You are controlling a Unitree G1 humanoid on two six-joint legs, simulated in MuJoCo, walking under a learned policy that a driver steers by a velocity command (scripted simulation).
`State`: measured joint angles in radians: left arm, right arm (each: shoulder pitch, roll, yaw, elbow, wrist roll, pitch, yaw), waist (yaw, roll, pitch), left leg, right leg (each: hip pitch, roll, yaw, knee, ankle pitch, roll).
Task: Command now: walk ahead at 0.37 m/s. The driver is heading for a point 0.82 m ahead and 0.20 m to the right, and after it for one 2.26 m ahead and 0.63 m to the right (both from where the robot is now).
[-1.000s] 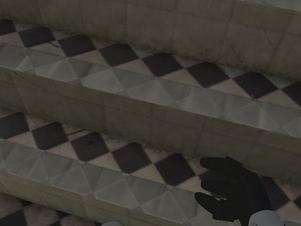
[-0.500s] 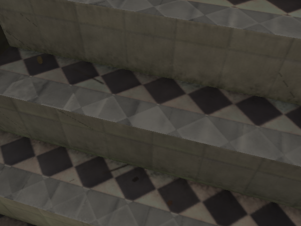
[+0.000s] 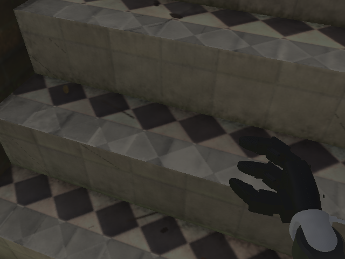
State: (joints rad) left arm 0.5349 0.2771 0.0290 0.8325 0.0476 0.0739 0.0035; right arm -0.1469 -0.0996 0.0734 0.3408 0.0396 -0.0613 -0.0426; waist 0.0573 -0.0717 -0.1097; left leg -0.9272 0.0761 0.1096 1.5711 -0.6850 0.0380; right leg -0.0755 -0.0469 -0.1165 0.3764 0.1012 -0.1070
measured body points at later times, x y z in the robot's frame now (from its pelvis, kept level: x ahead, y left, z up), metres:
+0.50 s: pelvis +0.01 -0.03 +0.08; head -0.03 -0.05 +0.53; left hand +0.21 +0.19 +0.07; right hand +0.12 -0.24 -0.05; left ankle +0.03 +0.12 -0.57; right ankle +0.00 -0.16 -0.44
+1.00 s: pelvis -0.01 +0.01 +0.02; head -0.02 +0.03 +0.47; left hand +0.26 +0.20 +0.02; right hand +0.04 -0.26 -0.10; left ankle -0.05 +0.10 -0.74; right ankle -0.03 -0.15 -0.53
